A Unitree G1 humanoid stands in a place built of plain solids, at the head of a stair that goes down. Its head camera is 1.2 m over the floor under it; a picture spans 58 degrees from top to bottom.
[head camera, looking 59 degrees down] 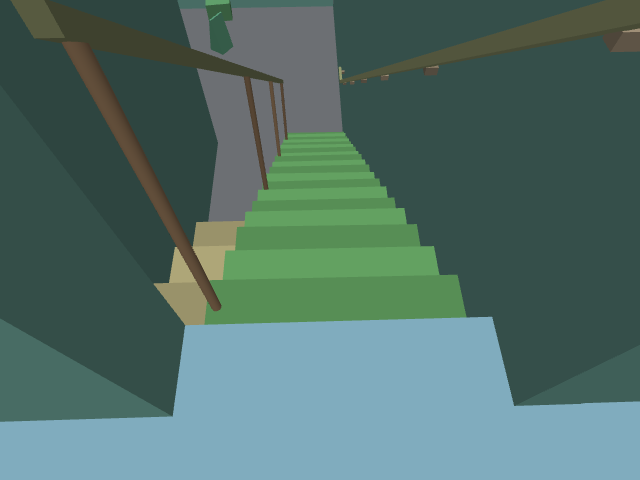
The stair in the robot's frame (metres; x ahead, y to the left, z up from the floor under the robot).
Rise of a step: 0.20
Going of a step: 0.23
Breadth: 0.89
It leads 2 degrees to the left of straight ahead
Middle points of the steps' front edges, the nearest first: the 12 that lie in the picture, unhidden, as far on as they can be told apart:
0.45 -0.06 0.00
0.69 -0.05 -0.20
0.92 -0.04 -0.40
1.17 -0.04 -0.60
1.39 -0.03 -0.79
1.62 -0.02 -1.00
1.86 -0.02 -1.19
2.09 -0.01 -1.40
2.32 0.00 -1.58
2.57 0.01 -1.78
2.80 0.01 -1.98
3.04 0.02 -2.17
